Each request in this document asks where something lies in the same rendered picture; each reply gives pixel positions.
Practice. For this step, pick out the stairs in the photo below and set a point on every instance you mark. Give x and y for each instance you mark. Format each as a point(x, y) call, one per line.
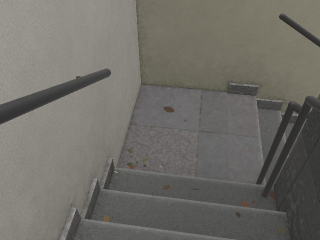
point(145, 205)
point(269, 122)

